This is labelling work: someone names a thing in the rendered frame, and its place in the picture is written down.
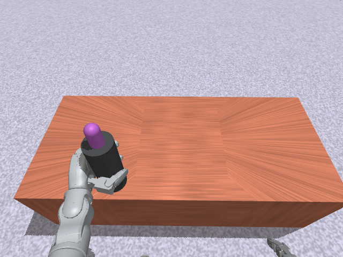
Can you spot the left robot arm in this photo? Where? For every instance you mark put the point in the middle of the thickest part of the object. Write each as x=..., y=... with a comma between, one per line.
x=75, y=215

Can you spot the bottle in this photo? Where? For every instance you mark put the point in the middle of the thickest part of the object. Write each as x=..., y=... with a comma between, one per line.
x=101, y=152

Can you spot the right robot hand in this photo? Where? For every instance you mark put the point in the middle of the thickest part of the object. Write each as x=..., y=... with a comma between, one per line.
x=281, y=249

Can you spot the left robot hand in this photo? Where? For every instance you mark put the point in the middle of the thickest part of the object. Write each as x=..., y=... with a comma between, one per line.
x=81, y=175

